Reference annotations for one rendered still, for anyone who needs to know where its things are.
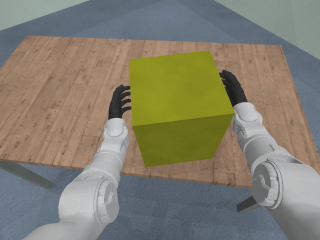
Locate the robot left forearm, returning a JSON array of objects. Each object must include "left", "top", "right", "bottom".
[{"left": 58, "top": 118, "right": 130, "bottom": 217}]

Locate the robot right forearm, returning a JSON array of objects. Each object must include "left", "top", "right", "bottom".
[{"left": 232, "top": 102, "right": 320, "bottom": 176}]

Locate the left robot upper arm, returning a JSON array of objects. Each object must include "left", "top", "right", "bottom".
[{"left": 22, "top": 178, "right": 120, "bottom": 240}]

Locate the left robot hand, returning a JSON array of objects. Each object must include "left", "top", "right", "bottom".
[{"left": 108, "top": 84, "right": 132, "bottom": 120}]

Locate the table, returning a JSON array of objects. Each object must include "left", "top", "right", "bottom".
[{"left": 0, "top": 35, "right": 320, "bottom": 214}]

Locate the right robot hand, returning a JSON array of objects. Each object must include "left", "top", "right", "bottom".
[{"left": 219, "top": 70, "right": 248, "bottom": 107}]

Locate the right robot upper arm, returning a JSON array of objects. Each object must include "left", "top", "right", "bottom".
[{"left": 250, "top": 160, "right": 320, "bottom": 240}]

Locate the carton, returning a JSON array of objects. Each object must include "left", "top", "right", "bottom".
[{"left": 129, "top": 50, "right": 235, "bottom": 167}]

